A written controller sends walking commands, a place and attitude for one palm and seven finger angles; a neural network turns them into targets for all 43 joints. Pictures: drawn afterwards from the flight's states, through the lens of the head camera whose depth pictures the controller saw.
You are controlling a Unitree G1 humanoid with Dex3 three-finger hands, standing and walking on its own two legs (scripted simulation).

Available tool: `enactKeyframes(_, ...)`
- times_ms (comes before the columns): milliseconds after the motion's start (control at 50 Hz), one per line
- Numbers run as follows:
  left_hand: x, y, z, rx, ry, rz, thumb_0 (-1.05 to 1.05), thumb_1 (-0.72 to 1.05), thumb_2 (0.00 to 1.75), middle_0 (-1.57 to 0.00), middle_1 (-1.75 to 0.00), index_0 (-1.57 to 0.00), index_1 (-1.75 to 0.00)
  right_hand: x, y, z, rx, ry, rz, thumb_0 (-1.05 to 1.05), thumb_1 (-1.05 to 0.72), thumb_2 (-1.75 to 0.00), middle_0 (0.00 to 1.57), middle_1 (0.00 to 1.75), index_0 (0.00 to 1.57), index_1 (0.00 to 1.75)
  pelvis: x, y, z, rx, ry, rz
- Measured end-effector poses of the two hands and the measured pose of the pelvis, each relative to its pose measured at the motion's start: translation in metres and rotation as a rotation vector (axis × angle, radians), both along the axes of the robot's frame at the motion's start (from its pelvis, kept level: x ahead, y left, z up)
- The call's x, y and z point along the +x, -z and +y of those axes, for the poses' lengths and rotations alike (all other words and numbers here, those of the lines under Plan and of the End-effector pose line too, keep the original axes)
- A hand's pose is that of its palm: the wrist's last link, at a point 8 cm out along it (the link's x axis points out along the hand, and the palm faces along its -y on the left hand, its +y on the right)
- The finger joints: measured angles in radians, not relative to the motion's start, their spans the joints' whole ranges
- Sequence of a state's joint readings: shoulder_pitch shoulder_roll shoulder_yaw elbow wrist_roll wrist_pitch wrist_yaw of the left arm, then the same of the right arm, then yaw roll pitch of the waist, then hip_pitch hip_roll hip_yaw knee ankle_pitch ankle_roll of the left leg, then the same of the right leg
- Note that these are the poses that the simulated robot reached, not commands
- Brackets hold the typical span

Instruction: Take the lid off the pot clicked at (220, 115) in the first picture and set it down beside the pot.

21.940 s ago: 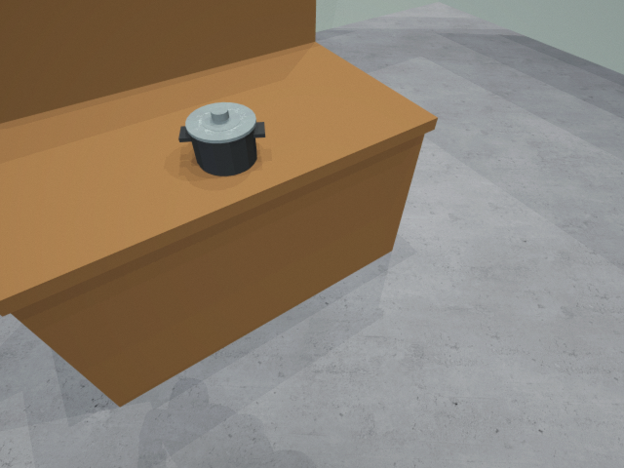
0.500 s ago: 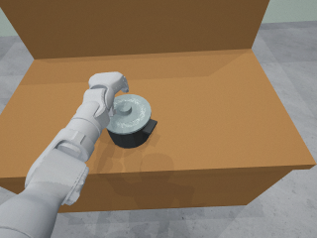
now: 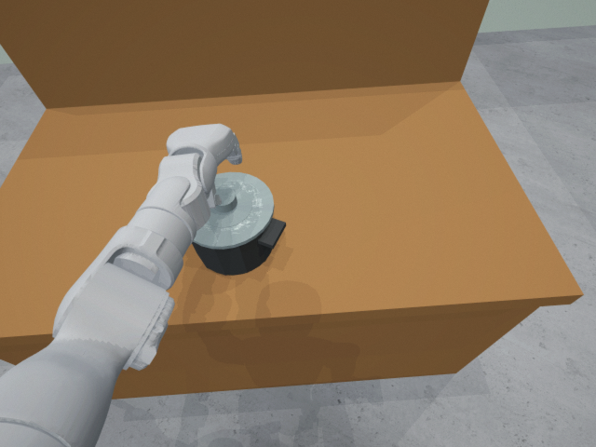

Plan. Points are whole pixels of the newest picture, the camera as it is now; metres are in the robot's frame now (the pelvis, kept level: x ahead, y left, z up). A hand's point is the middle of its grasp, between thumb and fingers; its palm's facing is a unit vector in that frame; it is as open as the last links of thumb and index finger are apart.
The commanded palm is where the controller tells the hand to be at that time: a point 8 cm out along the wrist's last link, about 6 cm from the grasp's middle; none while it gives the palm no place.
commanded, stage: lower the open fingers around the knob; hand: left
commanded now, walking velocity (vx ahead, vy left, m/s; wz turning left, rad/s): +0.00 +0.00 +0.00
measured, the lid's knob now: (224, 199) +0.50 +0.10 +0.01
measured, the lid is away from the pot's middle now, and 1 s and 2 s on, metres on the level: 0.00 0.00 0.00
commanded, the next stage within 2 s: close the fingers and squeeze the knob in 0.90 s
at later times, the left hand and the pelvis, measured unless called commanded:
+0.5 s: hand (217, 196) +0.47 +0.10 +0.05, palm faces -0.36 -0.04 -0.93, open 10.3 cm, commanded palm +0.47 +0.10 +0.11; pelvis +0.01 +0.00 +0.00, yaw +0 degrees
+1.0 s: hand (217, 207) +0.46 +0.10 +0.04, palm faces -0.37 -0.04 -0.93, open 10.3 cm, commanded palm +0.47 +0.10 +0.09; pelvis +0.00 -0.01 +0.00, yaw -1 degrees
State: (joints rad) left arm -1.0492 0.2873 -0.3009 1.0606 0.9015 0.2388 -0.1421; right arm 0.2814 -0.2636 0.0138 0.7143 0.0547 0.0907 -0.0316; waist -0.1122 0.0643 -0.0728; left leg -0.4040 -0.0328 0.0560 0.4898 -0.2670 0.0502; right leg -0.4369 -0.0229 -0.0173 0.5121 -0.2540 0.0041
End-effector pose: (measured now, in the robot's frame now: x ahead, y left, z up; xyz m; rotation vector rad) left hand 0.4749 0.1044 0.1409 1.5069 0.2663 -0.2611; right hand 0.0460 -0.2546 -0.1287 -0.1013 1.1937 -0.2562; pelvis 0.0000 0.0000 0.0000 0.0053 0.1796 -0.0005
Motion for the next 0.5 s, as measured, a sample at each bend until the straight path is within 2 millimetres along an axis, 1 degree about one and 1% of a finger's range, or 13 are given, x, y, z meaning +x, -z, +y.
enactKeyframes(100,0.003,0.006,0.002,0.011,-0.011,0.018,0.0,-0.26,1.32,-0.81,-0.08,-0.81,-0.08,-0.013,0.0,-0.004,-0.005,0.016,0.036,0.01,-0.9,-0.89,0.2,0.3,0.2,0.3,0.002,0.0,-0.001,-0.001,0.005,0.006)
enactKeyframes(200,0.002,0.018,0.004,-0.003,-0.001,0.048,0.0,-0.26,1.32,-0.81,-0.08,-0.81,-0.08,-0.016,-0.002,-0.007,-0.019,0.027,0.041,0.01,-0.9,-0.89,0.2,0.3,0.2,0.3,0.002,0.0,-0.002,-0.003,0.006,0.012)
enactKeyframes(280,0.001,0.02,0.001,0.006,0.039,0.031,0.0,-0.26,1.32,-0.81,-0.08,-0.81,-0.08,-0.012,-0.002,-0.007,-0.022,0.024,0.033,0.01,-0.9,-0.89,0.2,0.3,0.2,0.3,0.003,0.0,-0.002,-0.004,0.003,0.017)
enactKeyframes(500,-0.004,0.032,-0.002,0.003,0.016,0.027,0.0,-0.26,1.32,-0.81,-0.08,-0.81,-0.08,0.007,0.001,-0.002,0.006,0.006,0.004,0.01,-0.9,-0.89,0.2,0.3,0.2,0.3,0.005,0.001,-0.002,-0.004,0.006,0.031)
